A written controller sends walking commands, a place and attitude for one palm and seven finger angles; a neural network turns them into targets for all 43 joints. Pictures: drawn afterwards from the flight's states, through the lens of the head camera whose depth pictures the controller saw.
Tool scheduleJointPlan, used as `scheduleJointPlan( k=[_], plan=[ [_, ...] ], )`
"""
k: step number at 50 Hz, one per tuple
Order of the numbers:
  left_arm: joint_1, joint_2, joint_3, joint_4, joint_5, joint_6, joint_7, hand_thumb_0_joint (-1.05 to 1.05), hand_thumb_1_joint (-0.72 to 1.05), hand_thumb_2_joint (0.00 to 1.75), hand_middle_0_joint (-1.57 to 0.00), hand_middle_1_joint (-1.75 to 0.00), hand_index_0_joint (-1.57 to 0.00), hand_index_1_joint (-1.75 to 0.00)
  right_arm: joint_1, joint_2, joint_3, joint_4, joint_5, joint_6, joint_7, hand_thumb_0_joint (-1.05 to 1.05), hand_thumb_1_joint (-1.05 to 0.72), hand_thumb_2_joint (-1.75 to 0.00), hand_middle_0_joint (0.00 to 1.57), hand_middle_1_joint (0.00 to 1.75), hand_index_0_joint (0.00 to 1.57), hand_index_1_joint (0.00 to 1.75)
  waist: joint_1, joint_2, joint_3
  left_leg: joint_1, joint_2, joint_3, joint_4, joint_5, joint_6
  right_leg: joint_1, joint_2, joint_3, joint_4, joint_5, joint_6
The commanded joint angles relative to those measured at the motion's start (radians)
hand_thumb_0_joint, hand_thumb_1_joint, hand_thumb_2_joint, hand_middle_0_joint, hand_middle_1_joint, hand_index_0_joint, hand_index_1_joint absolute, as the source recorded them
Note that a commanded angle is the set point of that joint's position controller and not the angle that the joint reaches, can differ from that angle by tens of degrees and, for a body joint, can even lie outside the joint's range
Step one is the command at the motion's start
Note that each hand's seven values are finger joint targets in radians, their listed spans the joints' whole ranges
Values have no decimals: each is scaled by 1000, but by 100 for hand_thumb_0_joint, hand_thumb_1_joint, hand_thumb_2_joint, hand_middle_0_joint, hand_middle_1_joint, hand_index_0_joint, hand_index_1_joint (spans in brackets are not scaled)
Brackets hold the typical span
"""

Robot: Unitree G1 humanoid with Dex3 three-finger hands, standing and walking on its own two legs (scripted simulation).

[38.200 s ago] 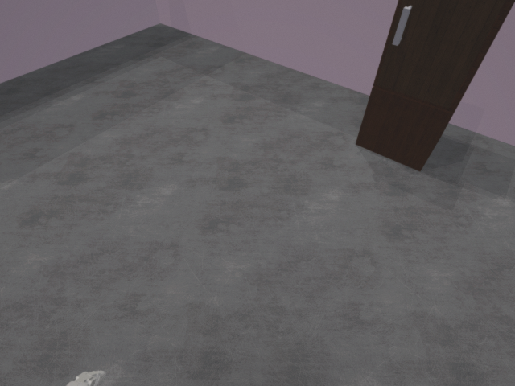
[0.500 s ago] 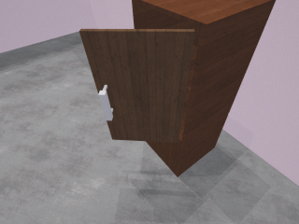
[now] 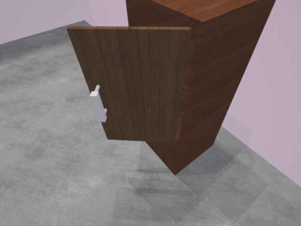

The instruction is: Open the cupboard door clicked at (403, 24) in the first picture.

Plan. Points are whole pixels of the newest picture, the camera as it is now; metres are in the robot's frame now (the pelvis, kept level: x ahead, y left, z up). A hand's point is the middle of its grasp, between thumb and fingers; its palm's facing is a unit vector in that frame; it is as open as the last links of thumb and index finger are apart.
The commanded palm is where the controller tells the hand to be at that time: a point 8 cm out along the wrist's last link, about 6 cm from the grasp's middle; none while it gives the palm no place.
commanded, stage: come to a stop and stand still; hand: left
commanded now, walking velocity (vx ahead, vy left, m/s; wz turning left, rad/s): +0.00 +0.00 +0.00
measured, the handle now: (100, 103) +0.56 +0.23 -0.04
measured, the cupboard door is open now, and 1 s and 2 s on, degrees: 49 49 49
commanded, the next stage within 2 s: look again from close up in 0.20 s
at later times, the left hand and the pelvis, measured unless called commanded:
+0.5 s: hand out of the picture +0.02 +0.17 -0.17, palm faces +0.02 -0.98 -0.20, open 7.4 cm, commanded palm none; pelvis +0.01 +0.00 +0.00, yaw +0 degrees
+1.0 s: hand out of the picture +0.04 +0.19 -0.16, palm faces +0.13 -0.97 -0.22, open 7.3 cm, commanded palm +0.11 +0.23 -0.07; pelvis +0.01 +0.00 +0.00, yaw +0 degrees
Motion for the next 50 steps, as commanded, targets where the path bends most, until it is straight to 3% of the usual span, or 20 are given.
scheduleJointPlan(
  k=[1, 18, 25, 38, 44, 46, 47, 48, 49, 50],
  plan=[
    [56, 122, 19, -32, 1, -15, 3, 0, 90, 90, -20, -30, -20, -30, 52, -78, -14, -17, 5, -12, -9, 0, -90, -90, 20, 30, 20, 30, 8, -51, 8, -37, 64, -63, -76, 84, 34, 16, -88, 100, -113, 143, -27],
    [67, 115, 21, -19, 1, -15, 3, 0, 90, 90, -20, -30, -20, -30, 34, -74, -19, -1, 5, -13, -15, 0, -90, -90, 20, 30, 20, 30, 10, -33, -5, -4, 73, -60, -75, 123, 30, 34, -85, 95, -116, 208, -29],
    [71, 110, 20, -17, 3, -11, 3, 0, 90, 90, -20, -30, -20, -30, 31, -63, -18, 4, 6, -11, -17, 0, -90, -90, 20, 30, 20, 30, 15, -32, 25, -11, 76, -62, -91, 106, 33, 26, -80, 91, -129, 170, -27],
    [72, 109, 23, -20, 2, -11, 3, 0, 90, 90, -20, -30, -20, -30, 44, -70, -20, 7, 5, -15, -17, 0, -90, -90, 20, 30, 20, 30, 15, -34, 1, -7, 76, -67, -93, 124, 33, 41, -82, 83, -120, 176, -26],
    [78, 103, 22, -17, 2, -8, 2, 0, 90, 90, -20, -30, -20, -30, 45, -65, -20, 8, 6, -13, -18, 0, -90, -90, 20, 30, 20, 30, 16, -31, 25, -14, 75, -69, -99, 102, 34, 23, -80, 84, -129, 142, -25],
    [79, 101, 21, -18, 3, -9, 3, 0, 90, 90, -20, -30, -20, -30, 50, -64, -20, 11, 6, -13, -18, 0, -90, -90, 20, 30, 20, 30, 15, -35, 23, -14, 75, -69, -97, 114, 35, 28, -80, 85, -128, 159, -26],
    [151, 117, 17, 27, 8, -20, 41, 0, 90, 90, -20, -30, -20, -30, -56, -113, -32, -60, 16, -16, -8, 0, -90, -90, 20, 30, 20, 30, 45, -12, 51, -85, 90, -24, 112, 150, 9, 14, -143, 129, -108, 489, -8],
    [-617, 314, 90, -1516, -217, -240, 17, 0, 88, 89, -20, -32, -20, -32, -39, -274, -35, -419, 70, -165, -56, 0, -90, -90, 20, 30, 20, 30, -77, 148, -451, 144, -33, -57, -23, 212, 40, 151, -42, 55, -27, 348, -17],
    [-175, 263, 123, -1241, -128, -192, 68, 0, 85, 88, -20, -33, -20, -33, -116, -191, -29, -366, 53, -250, -92, 0, -90, -90, 20, 30, 20, 30, 24, 238, -454, 147, -17, -30, -16, 314, 54, 127, 3, 22, 27, 200, -40],
    [93, 46, 3, -1053, -149, -53, 92, 0, 83, 87, -21, -34, -21, -34, -114, -145, -37, -370, 76, -280, -78, 0, -90, -90, 20, 30, 20, 30, -3, 174, -246, 11, -1, -56, -9, 227, 29, 1, 1, -35, 8, 88, -18]
  ],
)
